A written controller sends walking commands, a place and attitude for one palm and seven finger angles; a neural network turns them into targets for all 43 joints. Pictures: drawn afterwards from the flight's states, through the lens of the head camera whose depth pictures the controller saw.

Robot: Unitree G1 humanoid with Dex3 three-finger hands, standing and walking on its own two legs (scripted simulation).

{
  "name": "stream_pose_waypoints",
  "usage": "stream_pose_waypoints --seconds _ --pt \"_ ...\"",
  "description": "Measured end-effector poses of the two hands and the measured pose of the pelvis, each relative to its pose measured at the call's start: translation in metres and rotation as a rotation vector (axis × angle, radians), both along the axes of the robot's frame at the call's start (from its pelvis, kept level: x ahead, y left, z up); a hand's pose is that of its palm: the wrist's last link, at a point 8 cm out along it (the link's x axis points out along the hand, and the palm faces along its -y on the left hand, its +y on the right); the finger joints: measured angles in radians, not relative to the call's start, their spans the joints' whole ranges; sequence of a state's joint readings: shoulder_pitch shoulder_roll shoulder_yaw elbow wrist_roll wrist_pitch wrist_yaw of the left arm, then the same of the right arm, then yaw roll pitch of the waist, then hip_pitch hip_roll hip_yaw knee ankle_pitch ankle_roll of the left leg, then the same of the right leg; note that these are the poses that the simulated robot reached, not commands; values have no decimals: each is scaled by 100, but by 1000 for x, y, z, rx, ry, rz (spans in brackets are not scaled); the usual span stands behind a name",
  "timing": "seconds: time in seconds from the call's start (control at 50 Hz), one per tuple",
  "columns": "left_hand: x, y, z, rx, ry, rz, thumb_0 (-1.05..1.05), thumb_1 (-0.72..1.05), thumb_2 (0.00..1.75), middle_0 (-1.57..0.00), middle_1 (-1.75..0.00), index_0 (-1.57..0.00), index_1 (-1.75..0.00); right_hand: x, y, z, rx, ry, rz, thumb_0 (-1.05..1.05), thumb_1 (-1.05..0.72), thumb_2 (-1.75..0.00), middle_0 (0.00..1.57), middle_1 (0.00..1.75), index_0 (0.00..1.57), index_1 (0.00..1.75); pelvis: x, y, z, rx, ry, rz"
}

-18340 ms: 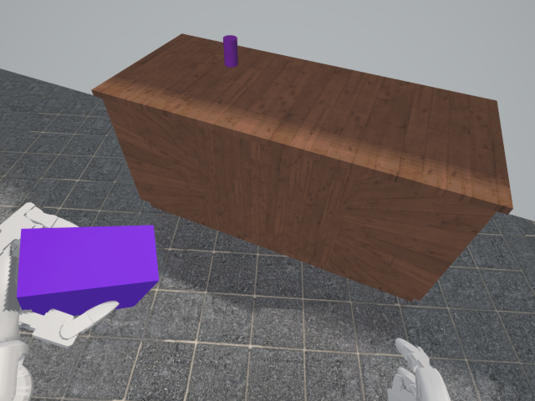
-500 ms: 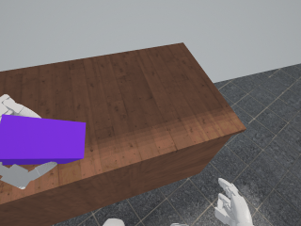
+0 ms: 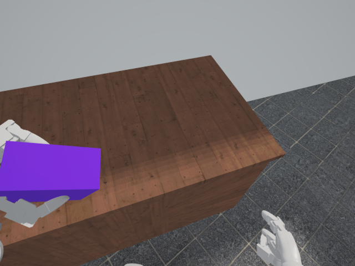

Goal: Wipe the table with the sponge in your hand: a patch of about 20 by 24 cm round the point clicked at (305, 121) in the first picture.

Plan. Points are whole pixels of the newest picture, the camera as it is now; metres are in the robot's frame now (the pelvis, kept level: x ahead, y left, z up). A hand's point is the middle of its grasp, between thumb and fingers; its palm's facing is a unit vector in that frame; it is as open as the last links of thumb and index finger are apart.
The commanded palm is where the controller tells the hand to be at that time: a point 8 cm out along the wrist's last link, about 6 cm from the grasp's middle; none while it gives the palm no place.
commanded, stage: shuffle to correct the standing spot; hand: left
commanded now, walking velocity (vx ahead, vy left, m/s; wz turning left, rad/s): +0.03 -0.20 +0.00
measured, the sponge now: (64, 176) +0.23 +0.21 +0.14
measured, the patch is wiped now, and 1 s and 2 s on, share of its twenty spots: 0.00 0.00 0.00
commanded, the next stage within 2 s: none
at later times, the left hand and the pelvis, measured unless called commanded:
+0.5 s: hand (31, 173) +0.22 +0.25 +0.17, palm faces +0.33 -0.84 -0.44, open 10.5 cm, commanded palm +0.16 +0.28 +0.19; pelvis +0.00 +0.00 +0.00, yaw +0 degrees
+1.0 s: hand (33, 171) +0.22 +0.25 +0.16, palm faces +0.33 -0.84 -0.44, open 10.5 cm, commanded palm +0.16 +0.28 +0.19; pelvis +0.00 +0.00 +0.00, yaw +1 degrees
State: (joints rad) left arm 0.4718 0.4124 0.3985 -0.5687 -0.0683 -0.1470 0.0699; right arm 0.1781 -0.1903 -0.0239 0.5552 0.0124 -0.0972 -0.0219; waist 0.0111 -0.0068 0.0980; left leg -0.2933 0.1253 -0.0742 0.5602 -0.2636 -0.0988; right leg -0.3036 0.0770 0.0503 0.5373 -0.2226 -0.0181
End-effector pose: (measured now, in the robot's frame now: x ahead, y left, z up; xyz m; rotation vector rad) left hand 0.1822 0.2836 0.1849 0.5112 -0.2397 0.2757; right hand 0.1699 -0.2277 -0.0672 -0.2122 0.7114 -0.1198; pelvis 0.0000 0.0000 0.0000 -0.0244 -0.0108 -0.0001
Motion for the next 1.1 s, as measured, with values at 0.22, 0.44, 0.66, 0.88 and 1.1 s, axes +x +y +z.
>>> stream_pose_waypoints --seconds 0.22,0.44,0.66,0.88,1.1 --pt "2 9 -2 -7 2 11 -1 -54 103 -69 -137 -69 -137 3 13 1 7 9 14 2 -91 -90 20 30 20 30 1 6 1 -3 4 2" --pt "0 5 1 -6 -8 10 -1 -54 103 -69 -137 -69 -136 9 14 1 18 -1 30 2 -90 -90 20 30 20 30 2 3 1 -6 2 8" --pt "1 2 0 -7 9 19 -1 -54 103 -69 -137 -69 -136 6 4 0 8 10 14 2 -91 -90 20 30 20 30 3 1 1 -4 9 9" --pt "3 2 -1 -8 13 16 -1 -54 103 -69 -137 -69 -136 3 1 -1 3 22 0 2 -91 -90 20 30 20 30 4 1 1 -6 11 11" --pt "5 5 -2 -12 12 18 -1 -54 103 -69 -137 -69 -136 6 8 -1 7 23 10 2 -91 -90 20 30 20 30 6 3 2 -8 13 11"
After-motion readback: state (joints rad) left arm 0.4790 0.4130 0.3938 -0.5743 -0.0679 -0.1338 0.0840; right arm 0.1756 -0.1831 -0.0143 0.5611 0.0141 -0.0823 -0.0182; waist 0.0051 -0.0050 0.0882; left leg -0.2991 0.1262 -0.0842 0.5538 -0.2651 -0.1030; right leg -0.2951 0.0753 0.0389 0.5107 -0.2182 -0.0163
